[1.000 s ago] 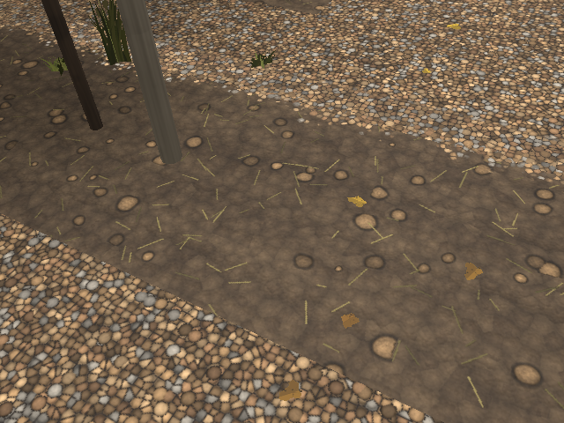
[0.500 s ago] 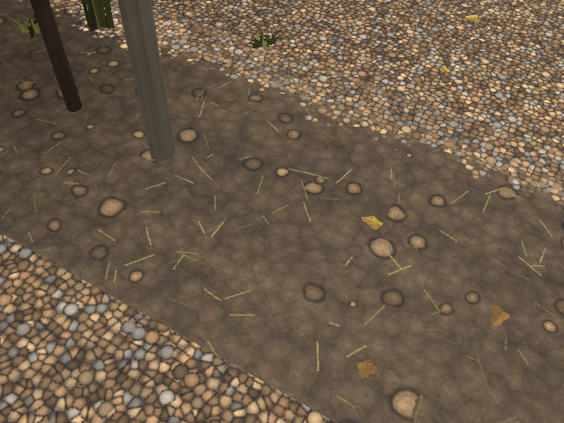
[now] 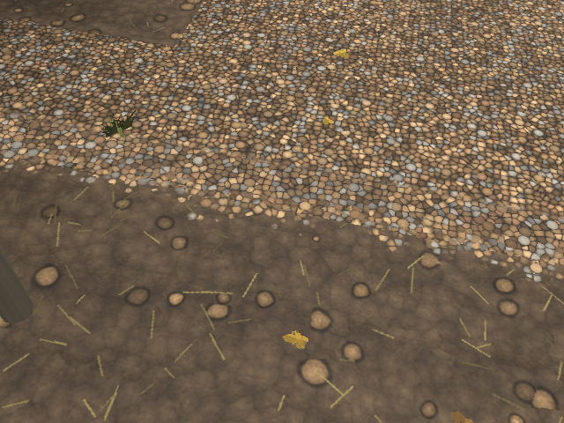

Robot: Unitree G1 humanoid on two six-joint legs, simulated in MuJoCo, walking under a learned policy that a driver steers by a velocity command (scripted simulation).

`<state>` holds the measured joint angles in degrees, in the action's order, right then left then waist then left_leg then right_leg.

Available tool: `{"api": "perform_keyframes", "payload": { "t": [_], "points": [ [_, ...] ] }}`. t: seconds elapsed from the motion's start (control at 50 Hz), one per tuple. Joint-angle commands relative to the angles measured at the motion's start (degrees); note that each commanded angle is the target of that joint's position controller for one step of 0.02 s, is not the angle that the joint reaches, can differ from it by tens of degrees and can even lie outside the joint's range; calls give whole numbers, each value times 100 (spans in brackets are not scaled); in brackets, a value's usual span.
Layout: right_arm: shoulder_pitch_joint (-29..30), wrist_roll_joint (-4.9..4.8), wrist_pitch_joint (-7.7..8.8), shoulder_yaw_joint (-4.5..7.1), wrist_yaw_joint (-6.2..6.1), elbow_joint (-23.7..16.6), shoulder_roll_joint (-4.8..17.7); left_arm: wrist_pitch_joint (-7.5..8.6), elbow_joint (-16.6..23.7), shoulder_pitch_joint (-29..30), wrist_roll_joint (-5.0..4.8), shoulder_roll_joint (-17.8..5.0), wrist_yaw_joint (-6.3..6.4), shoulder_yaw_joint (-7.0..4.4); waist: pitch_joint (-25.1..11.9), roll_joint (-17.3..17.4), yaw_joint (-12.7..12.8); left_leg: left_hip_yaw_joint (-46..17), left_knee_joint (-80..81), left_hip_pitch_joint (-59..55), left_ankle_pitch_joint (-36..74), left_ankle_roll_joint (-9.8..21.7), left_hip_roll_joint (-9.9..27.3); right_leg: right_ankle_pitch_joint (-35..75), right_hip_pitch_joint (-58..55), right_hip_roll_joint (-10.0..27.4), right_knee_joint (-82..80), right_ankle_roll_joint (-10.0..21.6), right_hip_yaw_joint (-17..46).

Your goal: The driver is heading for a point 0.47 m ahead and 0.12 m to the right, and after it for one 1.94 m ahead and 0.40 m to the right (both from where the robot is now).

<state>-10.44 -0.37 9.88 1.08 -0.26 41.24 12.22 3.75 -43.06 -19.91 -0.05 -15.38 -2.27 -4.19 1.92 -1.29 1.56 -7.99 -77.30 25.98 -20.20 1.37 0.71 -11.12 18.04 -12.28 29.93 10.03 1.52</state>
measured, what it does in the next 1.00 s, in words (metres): walks ahead, turning right: left foot, then right foot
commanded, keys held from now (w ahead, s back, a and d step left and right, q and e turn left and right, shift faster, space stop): w+e+shift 0.62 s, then w+q+shift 0.38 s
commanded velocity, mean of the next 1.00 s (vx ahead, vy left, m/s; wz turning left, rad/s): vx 1.00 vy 0.00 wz -0.58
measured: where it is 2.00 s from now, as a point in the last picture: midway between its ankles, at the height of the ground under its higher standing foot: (405, 114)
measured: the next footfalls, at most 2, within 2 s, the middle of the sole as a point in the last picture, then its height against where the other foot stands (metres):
left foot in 0.26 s outside the picture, level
right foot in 0.74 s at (382, 339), level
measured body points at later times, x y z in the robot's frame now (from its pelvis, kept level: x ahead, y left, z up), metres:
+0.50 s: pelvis +0.43 +0.05 +0.01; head +0.44 +0.04 +0.46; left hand +0.73 +0.21 -0.06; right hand +0.30 -0.22 -0.11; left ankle +0.43 +0.20 -0.72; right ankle +0.43 -0.08 -0.62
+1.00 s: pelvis +0.78 -0.20 +0.01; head +0.78 -0.20 +0.46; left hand +0.94 +0.02 -0.11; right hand +0.76 -0.51 -0.09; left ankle +0.98 -0.12 -0.62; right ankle +0.68 -0.22 -0.72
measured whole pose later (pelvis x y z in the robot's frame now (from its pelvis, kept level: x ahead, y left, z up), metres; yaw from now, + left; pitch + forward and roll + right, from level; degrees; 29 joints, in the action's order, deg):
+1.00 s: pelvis +0.78 -0.20 +0.01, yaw -32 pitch -3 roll -3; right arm -11.5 -3.2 2.6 2.5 0.4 44.0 17.5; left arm 6.1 -46.0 -23.9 1.2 -13.9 -1.8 -4.0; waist 2.2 3.0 3.0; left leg -5.9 -67.6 44.2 -4.7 1.6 8.6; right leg -17.6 -0.5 -4.9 19.3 3.7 -10.7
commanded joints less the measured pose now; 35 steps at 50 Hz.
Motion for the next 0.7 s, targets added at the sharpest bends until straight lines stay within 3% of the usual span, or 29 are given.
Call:
{"api": "perform_keyframes", "payload": {
  "t": [0.02,0.06,0.1,0.14,0.2,0.22,0.24,0.26,0.28,0.3,0.32,0.34,0.36,0.38,0.42,0.44,0.48,0.54,0.6,0.64,0.66,0.68,0.7],
  "points": [
    [-326,81,-31,231,-24,-502,857,149,629,470,-113,-452,102,-80,234,531,-535,-77,983,1229,144,-192,419,-859,-160,1559,-1977,1107,2988],
    [608,211,-55,153,-60,-884,719,157,615,336,-182,-514,221,-85,551,450,-311,356,2259,685,986,-395,343,-119,866,1196,-2038,949,2306],
    [1268,220,-68,64,-13,-1124,380,118,521,172,-202,-628,290,-142,539,122,-2,612,3642,-504,2334,-467,51,-6,1691,814,-1869,584,1850],
    [1442,48,-92,152,18,-1242,487,85,377,-217,-272,-711,268,-190,252,-147,236,522,4228,-1202,2998,-558,-204,-520,1497,909,-1736,376,2143],
    [1536,-183,-72,342,1,-1327,898,55,281,-448,-355,-547,288,-185,94,-434,206,109,4961,-1098,2456,-507,-160,-484,64,1142,-1019,127,2621],
    [1242,-192,-33,454,-19,-1286,1080,26,309,-381,-311,-578,302,-210,-125,-464,-25,142,5017,-1361,2064,-417,-203,255,-299,1177,-495,0,2640],
    [458,-202,-11,585,-39,-1167,1270,5,378,-218,-222,-604,271,-215,-639,-493,-529,173,4875,-2131,1736,-259,-83,1207,-429,1082,507,-208,2443],
    [-1034,-192,-51,657,-103,-959,1460,-16,596,91,-21,-383,216,-115,-1684,-391,-1263,-263,4255,-3988,1015,24,618,1130,411,962,2279,-417,2075],
    [-1712,48,-96,702,-54,-798,1968,17,793,-885,-213,339,198,97,-2853,1970,-769,-3443,5210,-5942,-1123,964,2232,-2222,2131,323,4436,-677,1391],
    [-1589,17,-115,690,59,-723,1825,14,858,-989,-521,-39,254,170,-2735,2904,-714,-5172,5937,-5837,-3315,1160,2643,-1877,3180,1010,5434,-667,1059],
    [-1155,15,-194,585,11,-857,1239,-47,807,-398,-458,-404,300,98,-1677,2019,-916,-4219,6054,-5079,-3125,914,2271,-1278,3578,1272,5697,-708,800],
    [-978,56,-280,522,-19,-752,1069,-72,870,132,-272,-548,287,61,-966,1067,-918,-3053,6006,-4243,-1756,708,2012,-946,3486,1444,5554,-712,564],
    [-895,133,-332,493,-13,-630,1009,-71,992,628,-112,-529,259,33,-507,371,-851,-2171,5990,-3470,-468,589,1745,-797,3221,1629,5281,-665,474],
    [-726,198,-325,447,-20,-529,929,-101,1106,655,-153,-434,199,9,-287,513,-591,-1658,6083,-2903,105,588,1626,-630,2953,1827,5043,-636,534],
    [-602,92,-295,359,55,-277,591,-237,1177,745,-275,-218,150,28,-88,641,-426,-762,6266,-2480,655,470,1335,-717,2816,2019,4865,-551,439],
    [-524,25,-281,369,68,-179,656,-295,1255,732,-294,-141,129,56,5,781,-274,-632,6378,-2276,799,533,1466,-658,2881,2150,4772,-563,469],
    [-439,3,-270,390,56,-52,738,-338,1321,897,-224,-158,84,83,281,573,-199,-14,6554,-2145,1437,568,1466,-201,3138,2211,4557,-670,453],
    [-318,120,-268,422,-5,16,1043,-291,1365,1220,-191,-318,19,78,533,303,-190,979,6883,-1967,1898,434,1263,949,2992,2105,3655,-749,190],
    [-724,88,-296,449,-37,205,1304,-193,1536,2005,-187,-351,-148,116,868,92,-475,1683,6993,-2300,2717,210,1150,1555,2676,1933,2296,-562,-388],
    [-1057,65,-329,470,-39,323,1576,-127,1627,2251,-194,-357,-219,112,759,158,-448,1927,6791,-2421,4939,135,1212,1449,1720,1460,1606,-318,-832],
    [-1327,23,-346,480,-54,431,1742,-103,1679,2261,-186,-387,-226,86,624,372,-339,1883,6537,-2633,6491,208,1359,1137,1323,1164,1528,-203,-958],
    [-1392,-8,-390,499,-78,492,1940,-111,1690,2034,-179,-508,-211,10,428,654,-36,1842,6045,-2960,7838,349,1527,585,1007,915,1433,-80,-994],
    [-1273,-27,-450,508,-80,513,2091,-152,1581,1366,-186,-797,-168,-141,48,877,474,1773,5160,-3039,8514,493,1655,134,245,799,1234,94,-886]
  ]
}}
